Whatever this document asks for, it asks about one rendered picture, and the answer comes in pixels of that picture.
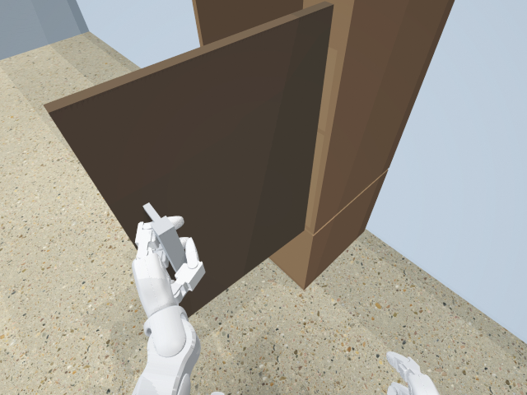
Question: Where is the cupboard door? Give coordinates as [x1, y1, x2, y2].
[43, 1, 334, 318]

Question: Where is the left robot hand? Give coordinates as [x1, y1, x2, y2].
[132, 216, 205, 318]

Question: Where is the handle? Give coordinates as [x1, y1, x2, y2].
[143, 203, 187, 272]

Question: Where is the right robot hand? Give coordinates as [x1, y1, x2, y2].
[386, 351, 440, 395]

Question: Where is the robot left forearm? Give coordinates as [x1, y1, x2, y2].
[132, 305, 201, 395]

